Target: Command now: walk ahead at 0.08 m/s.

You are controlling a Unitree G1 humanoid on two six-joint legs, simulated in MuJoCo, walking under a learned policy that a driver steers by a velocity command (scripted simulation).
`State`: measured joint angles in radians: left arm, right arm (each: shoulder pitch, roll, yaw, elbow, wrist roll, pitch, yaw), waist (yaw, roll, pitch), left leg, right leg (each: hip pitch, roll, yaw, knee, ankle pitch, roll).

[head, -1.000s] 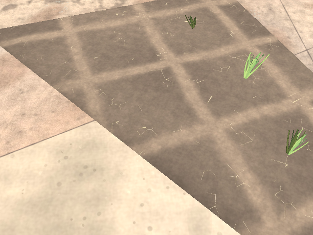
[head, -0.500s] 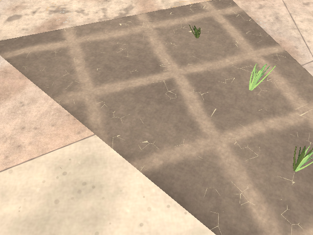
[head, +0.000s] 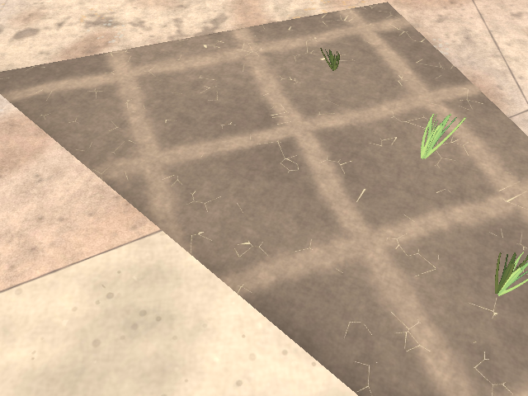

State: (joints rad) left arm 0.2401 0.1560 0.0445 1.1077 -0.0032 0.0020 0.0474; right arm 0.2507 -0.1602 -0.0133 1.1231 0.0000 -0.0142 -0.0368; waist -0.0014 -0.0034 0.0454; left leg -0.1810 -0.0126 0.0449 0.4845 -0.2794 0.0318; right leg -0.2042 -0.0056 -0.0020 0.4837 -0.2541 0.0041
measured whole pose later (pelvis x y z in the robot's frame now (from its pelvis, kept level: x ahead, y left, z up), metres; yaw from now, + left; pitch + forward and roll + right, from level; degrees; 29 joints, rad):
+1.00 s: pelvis +0.39 -0.01 -0.01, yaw +13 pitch +1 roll +1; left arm 0.22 0.24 0.04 0.90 -0.01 -0.15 0.01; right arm 0.18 -0.25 -0.07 0.89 0.01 -0.07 0.05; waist -0.01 -0.01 0.05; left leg -0.33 -0.13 0.02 0.44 -0.13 0.12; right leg -0.45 -0.07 0.06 1.24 -0.35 -0.02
